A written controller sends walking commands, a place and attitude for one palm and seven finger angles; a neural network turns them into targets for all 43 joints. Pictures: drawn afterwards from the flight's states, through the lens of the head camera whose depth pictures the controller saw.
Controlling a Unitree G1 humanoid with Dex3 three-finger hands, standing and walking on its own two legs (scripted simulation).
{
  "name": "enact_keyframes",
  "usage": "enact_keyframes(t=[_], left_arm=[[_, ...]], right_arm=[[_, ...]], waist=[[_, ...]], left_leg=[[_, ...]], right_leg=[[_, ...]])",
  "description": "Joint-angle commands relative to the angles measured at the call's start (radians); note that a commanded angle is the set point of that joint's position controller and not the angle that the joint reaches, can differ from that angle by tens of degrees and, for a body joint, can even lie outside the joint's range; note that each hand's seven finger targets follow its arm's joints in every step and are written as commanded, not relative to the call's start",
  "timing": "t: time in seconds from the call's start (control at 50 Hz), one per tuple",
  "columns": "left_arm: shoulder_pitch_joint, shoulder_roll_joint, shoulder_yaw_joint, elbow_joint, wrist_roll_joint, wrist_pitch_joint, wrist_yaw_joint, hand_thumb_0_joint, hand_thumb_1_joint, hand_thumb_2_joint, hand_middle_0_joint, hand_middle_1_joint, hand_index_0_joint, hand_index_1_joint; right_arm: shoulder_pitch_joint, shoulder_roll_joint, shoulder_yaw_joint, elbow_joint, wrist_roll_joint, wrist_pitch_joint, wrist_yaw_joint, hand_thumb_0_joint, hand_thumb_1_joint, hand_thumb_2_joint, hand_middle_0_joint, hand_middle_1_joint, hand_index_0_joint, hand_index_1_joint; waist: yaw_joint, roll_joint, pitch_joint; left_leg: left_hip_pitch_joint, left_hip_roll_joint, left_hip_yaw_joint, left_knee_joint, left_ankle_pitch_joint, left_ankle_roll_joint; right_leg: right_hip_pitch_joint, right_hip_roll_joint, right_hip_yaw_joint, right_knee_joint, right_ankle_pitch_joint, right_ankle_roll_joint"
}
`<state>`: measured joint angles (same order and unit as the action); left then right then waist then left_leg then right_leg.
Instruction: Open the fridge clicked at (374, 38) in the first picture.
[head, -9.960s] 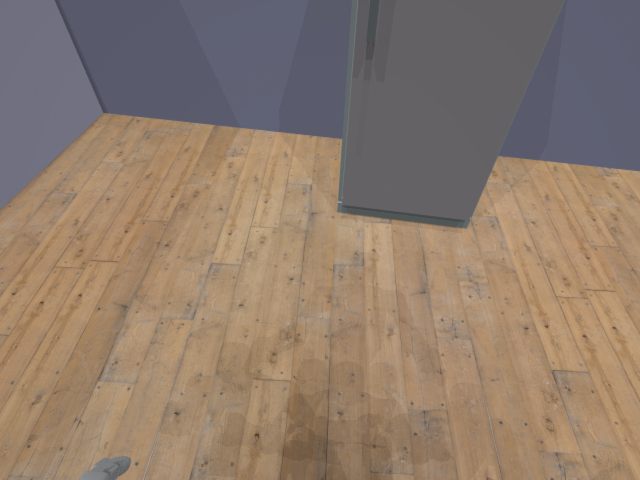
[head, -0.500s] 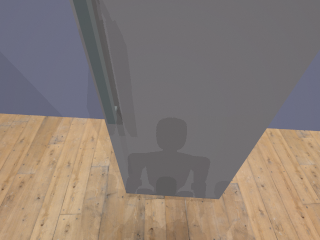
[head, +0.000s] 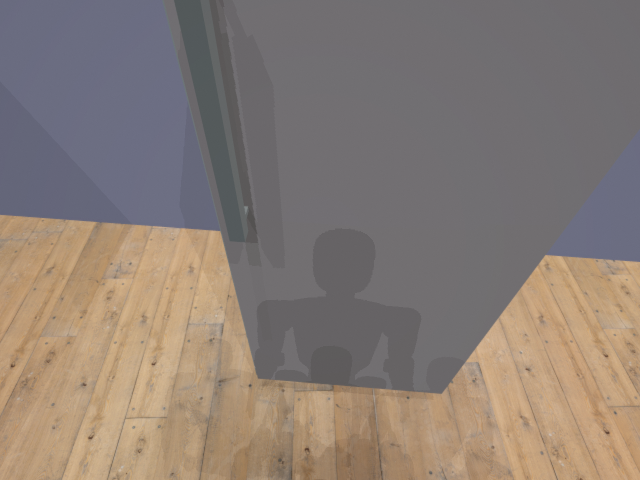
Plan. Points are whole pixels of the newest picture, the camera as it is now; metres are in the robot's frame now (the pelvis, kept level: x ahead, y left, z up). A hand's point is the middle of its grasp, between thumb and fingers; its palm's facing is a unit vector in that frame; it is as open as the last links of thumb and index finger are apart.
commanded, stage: look again from close up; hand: left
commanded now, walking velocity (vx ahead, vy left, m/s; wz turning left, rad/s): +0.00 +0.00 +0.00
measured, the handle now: (222, 123) +0.46 +0.16 +0.21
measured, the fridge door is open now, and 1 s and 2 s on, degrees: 0 0 0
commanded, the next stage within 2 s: raise the hand to about handle height in 0.40 s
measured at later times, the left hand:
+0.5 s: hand out of the picture +0.00 +0.19 -0.17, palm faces +0.02 -0.98 -0.21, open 7.4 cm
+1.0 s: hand out of the picture +0.10 +0.22 -0.02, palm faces +0.18 -0.98 -0.04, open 9.0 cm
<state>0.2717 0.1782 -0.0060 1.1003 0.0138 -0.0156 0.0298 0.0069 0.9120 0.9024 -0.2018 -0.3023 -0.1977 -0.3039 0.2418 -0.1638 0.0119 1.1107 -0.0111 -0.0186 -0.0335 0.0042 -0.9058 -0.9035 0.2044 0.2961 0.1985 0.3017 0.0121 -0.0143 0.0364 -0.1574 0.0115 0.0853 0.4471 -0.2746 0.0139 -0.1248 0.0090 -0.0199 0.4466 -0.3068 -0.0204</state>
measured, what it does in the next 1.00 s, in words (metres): lowers itself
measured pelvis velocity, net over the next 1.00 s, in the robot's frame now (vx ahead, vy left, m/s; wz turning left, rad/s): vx -0.06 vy -0.01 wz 0.07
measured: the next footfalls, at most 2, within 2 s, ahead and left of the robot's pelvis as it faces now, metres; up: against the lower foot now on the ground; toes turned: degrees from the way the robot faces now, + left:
none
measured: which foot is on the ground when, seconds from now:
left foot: down 0.00-1.00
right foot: down 0.00-1.00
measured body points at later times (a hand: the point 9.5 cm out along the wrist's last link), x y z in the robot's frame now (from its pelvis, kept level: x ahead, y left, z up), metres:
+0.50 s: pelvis -0.01 +0.01 +0.00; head +0.00 +0.01 +0.45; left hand +0.00 +0.24 -0.16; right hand +0.01 -0.23 -0.15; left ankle -0.02 +0.11 -0.74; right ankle -0.04 -0.10 -0.74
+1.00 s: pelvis -0.06 -0.01 -0.05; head -0.04 +0.01 +0.40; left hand +0.08 +0.27 -0.01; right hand +0.18 -0.25 -0.08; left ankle -0.02 +0.11 -0.74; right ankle -0.04 -0.11 -0.74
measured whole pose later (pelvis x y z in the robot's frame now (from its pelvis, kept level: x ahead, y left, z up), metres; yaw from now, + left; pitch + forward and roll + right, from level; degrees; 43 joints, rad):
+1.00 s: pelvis -0.06 -0.01 -0.05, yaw +4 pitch +6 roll -1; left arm 0.49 0.24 0.21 0.05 -0.28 -0.42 -0.28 0.02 0.52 0.74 -0.23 -0.55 -0.23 -0.55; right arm 0.20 -0.28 -0.04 0.52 0.03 -0.25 -0.06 0.01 -0.90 -0.90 0.20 0.30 0.20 0.30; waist 0.05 -0.02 -0.07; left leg -0.63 0.03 0.00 0.93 -0.40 0.00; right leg -0.55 0.01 -0.11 0.90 -0.45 -0.05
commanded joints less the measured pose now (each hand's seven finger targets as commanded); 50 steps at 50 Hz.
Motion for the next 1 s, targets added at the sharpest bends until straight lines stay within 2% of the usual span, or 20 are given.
enact_keyframes(t=[0.0,0.46,0.48,0.5,0.52,0.54,0.56,0.58,0.62,0.68,0.7,0.72,0.74,0.78,0.82,0.84,0.9,0.92,0.94,0.98], left_arm=[[0.045,0.111,0.018,-0.036,-0.001,-0.009,0.007,0.000,0.900,0.900,-0.200,-0.300,-0.200,-0.300],[0.026,0.129,0.020,-0.031,0.000,-0.011,0.003,0.000,0.900,0.900,-0.200,-0.300,-0.200,-0.300],[0.109,0.091,0.010,-0.004,0.012,-0.028,0.048,0.000,0.900,0.900,-0.200,-0.300,-0.200,-0.300],[-0.621,0.363,0.192,-1.564,-0.196,-0.229,0.036,0.000,0.877,0.890,-0.202,-0.315,-0.202,-0.315],[-0.424,0.405,0.227,-1.511,-0.136,-0.204,0.068,0.000,0.853,0.880,-0.203,-0.330,-0.203,-0.330],[-0.136,0.231,0.127,-1.301,-0.134,-0.163,0.085,0.000,0.830,0.870,-0.205,-0.345,-0.205,-0.345],[0.166,-0.026,-0.025,-1.036,-0.150,-0.061,0.079,0.000,0.807,0.860,-0.207,-0.360,-0.207,-0.360],[0.007,0.016,0.022,-1.207,-0.193,-0.075,0.061,0.000,0.783,0.850,-0.208,-0.375,-0.208,-0.375],[-0.010,0.083,0.104,-1.150,-0.183,-0.180,0.006,0.000,0.737,0.830,-0.212,-0.405,-0.212,-0.405],[0.339,0.011,0.154,-0.847,-0.238,-0.358,-0.148,0.000,0.667,0.800,-0.217,-0.450,-0.217,-0.450],[0.370,0.014,0.154,-0.855,-0.256,-0.425,-0.221,0.000,0.643,0.790,-0.218,-0.465,-0.218,-0.465],[0.395,0.058,0.193,-0.823,-0.263,-0.471,-0.299,0.000,0.620,0.780,-0.220,-0.480,-0.220,-0.480],[0.359,0.088,0.188,-0.843,-0.275,-0.502,-0.375,0.000,0.597,0.770,-0.222,-0.495,-0.222,-0.495],[0.313,0.173,0.259,-0.919,-0.279,-0.471,-0.432,0.000,0.550,0.750,-0.225,-0.525,-0.225,-0.525],[0.180,0.245,0.328,-1.083,-0.318,-0.435,-0.422,0.000,0.503,0.730,-0.228,-0.555,-0.228,-0.555],[0.099,0.240,0.327,-1.188,-0.341,-0.437,-0.406,0.000,0.480,0.720,-0.230,-0.570,-0.230,-0.570],[-0.104,0.255,0.350,-1.475,-0.352,-0.523,-0.309,0.000,0.410,0.690,-0.235,-0.615,-0.235,-0.615],[-0.171,0.264,0.323,-1.540,-0.344,-0.554,-0.289,0.000,0.387,0.680,-0.237,-0.630,-0.237,-0.630],[-0.143,0.247,0.295,-1.546,-0.328,-0.579,-0.278,0.000,0.363,0.670,-0.238,-0.645,-0.238,-0.645],[-0.116,0.212,0.223,-1.488,-0.313,-0.602,-0.297,0.000,0.317,0.650,-0.242,-0.675,-0.242,-0.675]], right_arm=[[0.044,-0.117,-0.019,-0.036,-0.002,-0.016,-0.004,0.000,-0.900,-0.900,0.200,0.300,0.200,0.300],[0.031,-0.134,-0.021,-0.023,-0.002,-0.019,0.001,0.000,-0.900,-0.900,0.200,0.300,0.200,0.300],[-0.019,-0.133,-0.024,-0.084,0.008,-0.024,0.008,0.000,-0.900,-0.900,0.200,0.300,0.200,0.300],[0.017,-0.284,-0.054,-0.425,0.062,-0.160,-0.026,0.000,-0.900,-0.900,0.200,0.300,0.200,0.300],[-0.058,-0.182,-0.003,-0.399,0.055,-0.240,-0.059,0.000,-0.900,-0.900,0.200,0.300,0.200,0.300],[-0.029,-0.199,-0.020,-0.363,0.032,-0.280,-0.061,0.000,-0.900,-0.900,0.200,0.300,0.200,0.300],[-0.021,-0.138,-0.019,-0.338,0.057,-0.285,-0.047,0.000,-0.900,-0.900,0.200,0.300,0.200,0.300],[-0.031,-0.196,-0.035,-0.411,0.063,-0.288,-0.036,0.000,-0.900,-0.900,0.200,0.300,0.200,0.300],[-0.054,-0.220,-0.061,-0.473,0.045,-0.302,-0.041,0.000,-0.900,-0.900,0.200,0.300,0.200,0.300],[-0.103,-0.209,-0.078,-0.517,0.023,-0.282,-0.012,0.000,-0.900,-0.900,0.200,0.300,0.200,0.300],[-0.119,-0.213,-0.085,-0.547,0.024,-0.278,0.002,0.000,-0.900,-0.900,0.200,0.300,0.200,0.300],[-0.120,-0.224,-0.097,-0.582,0.029,-0.272,0.020,0.000,-0.900,-0.900,0.200,0.300,0.200,0.300],[-0.141,-0.240,-0.099,-0.630,0.029,-0.272,0.030,0.000,-0.900,-0.900,0.200,0.300,0.200,0.300],[-0.161,-0.235,-0.094,-0.701,0.051,-0.263,0.030,0.000,-0.900,-0.900,0.200,0.300,0.200,0.300],[-0.150,-0.231,-0.088,-0.743,0.051,-0.253,0.013,0.000,-0.900,-0.900,0.200,0.300,0.200,0.300],[-0.149,-0.222,-0.082,-0.771,0.051,-0.253,0.003,0.000,-0.900,-0.900,0.200,0.300,0.200,0.300],[-0.092,-0.185,-0.072,-0.751,0.043,-0.270,-0.024,0.000,-0.900,-0.900,0.200,0.300,0.200,0.300],[-0.065,-0.189,-0.063,-0.731,0.035,-0.278,-0.030,0.000,-0.900,-0.900,0.200,0.300,0.200,0.300],[-0.053,-0.190,-0.061,-0.709,0.035,-0.288,-0.036,0.000,-0.900,-0.900,0.200,0.300,0.200,0.300],[-0.048,-0.199,-0.047,-0.669,0.039,-0.307,-0.044,0.000,-0.900,-0.900,0.200,0.300,0.200,0.300]], waist=[[-0.007,0.020,0.017],[-0.005,0.016,0.003],[0.007,0.034,0.021],[-0.092,0.212,-0.489],[-0.024,0.355,-0.373],[-0.001,0.321,-0.408],[-0.042,0.168,-0.226],[-0.047,0.105,-0.121],[-0.064,-0.039,-0.035],[0.022,-0.318,0.024],[0.034,-0.306,0.009],[0.054,-0.225,-0.009],[0.040,-0.153,-0.055],[0.067,-0.026,-0.148],[0.067,0.047,-0.218],[0.049,0.063,-0.254],[0.001,0.158,-0.336],[-0.026,0.138,-0.322],[-0.038,0.178,-0.300],[-0.069,0.163,-0.233]], left_leg=[[0.003,0.107,-0.100,-0.085,0.216,0.025],[0.000,0.108,-0.113,-0.111,0.191,0.026],[-0.033,0.120,-0.076,0.101,0.384,-0.003],[0.243,0.001,-0.114,-0.010,0.481,-0.004],[0.317,0.041,-0.073,-0.024,0.539,-0.024],[0.253,0.056,-0.096,-0.034,0.545,-0.039],[0.147,0.062,-0.109,-0.041,0.429,-0.021],[0.045,0.046,-0.130,-0.026,0.284,-0.009],[-0.089,0.007,-0.120,0.048,0.120,-0.003],[-0.343,-0.009,-0.095,0.172,0.016,-0.018],[-0.388,-0.016,-0.081,0.206,-0.004,-0.023],[-0.387,-0.024,-0.069,0.232,0.018,-0.029],[-0.387,-0.036,-0.056,0.267,0.019,-0.030],[-0.413,-0.049,-0.028,0.301,0.000,-0.015],[-0.407,-0.047,-0.029,0.310,-0.039,-0.004],[-0.399,-0.045,-0.033,0.314,-0.076,0.000],[-0.303,-0.020,-0.072,0.345,-0.039,0.015],[-0.301,-0.013,-0.087,0.357,-0.034,0.018],[-0.289,-0.006,-0.097,0.358,-0.037,0.019],[-0.296,0.001,-0.111,0.358,-0.046,0.024]], right_leg=[[-0.052,-0.114,0.087,-0.066,0.256,-0.023],[-0.050,-0.118,0.093,-0.088,0.209,-0.021],[-0.085,-0.166,0.119,-0.058,0.555,0.003],[0.001,-0.058,0.012,0.029,0.502,-0.015],[-0.076,-0.032,0.018,0.067,0.275,-0.019],[-0.091,-0.028,-0.039,0.098,0.130,-0.019],[-0.178,-0.023,-0.053,0.081,0.083,-0.003],[-0.188,-0.030,-0.065,0.057,0.108,0.001],[-0.258,-0.021,-0.074,0.036,0.074,0.003],[-0.411,-0.003,-0.081,0.144,-0.039,0.005],[-0.423,-0.007,-0.067,0.178,-0.051,0.001],[-0.395,-0.015,-0.044,0.206,-0.010,-0.015],[-0.380,-0.025,-0.029,0.229,0.013,-0.020],[-0.368,-0.033,-0.005,0.259,-0.002,-0.017],[-0.375,-0.028,0.018,0.258,-0.084,-0.008],[-0.392,-0.028,0.029,0.245,-0.152,0.000],[-0.400,-0.016,0.055,0.240,-0.136,-0.002],[-0.423,-0.007,0.056,0.254,-0.113,-0.003],[-0.446,-0.005,0.050,0.253,-0.112,-0.011],[-0.472,-0.002,0.031,0.252,-0.095,-0.009]])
